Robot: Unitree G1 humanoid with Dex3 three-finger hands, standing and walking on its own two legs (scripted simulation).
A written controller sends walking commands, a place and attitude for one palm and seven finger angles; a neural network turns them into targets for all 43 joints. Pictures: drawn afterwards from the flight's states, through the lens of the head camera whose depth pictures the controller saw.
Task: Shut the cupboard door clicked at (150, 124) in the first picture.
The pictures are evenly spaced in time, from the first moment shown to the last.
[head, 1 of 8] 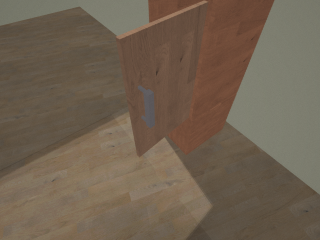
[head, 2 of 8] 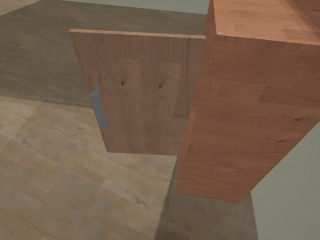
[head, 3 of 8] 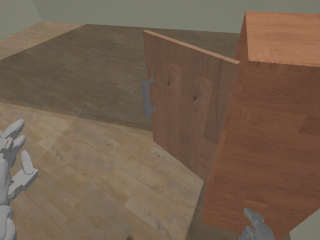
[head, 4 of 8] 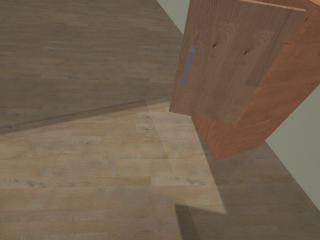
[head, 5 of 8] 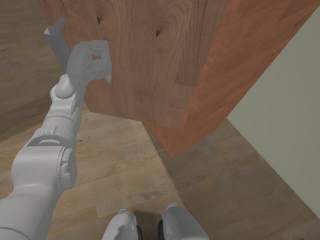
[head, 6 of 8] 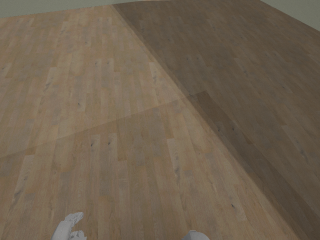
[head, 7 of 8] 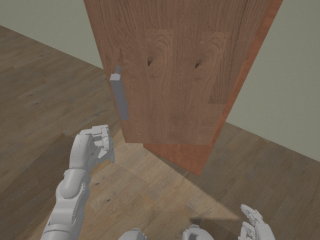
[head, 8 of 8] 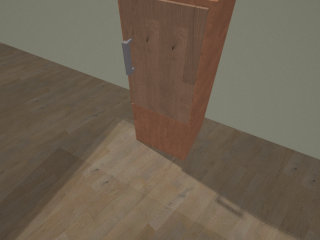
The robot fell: no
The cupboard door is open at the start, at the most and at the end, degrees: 97 97 0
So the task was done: yes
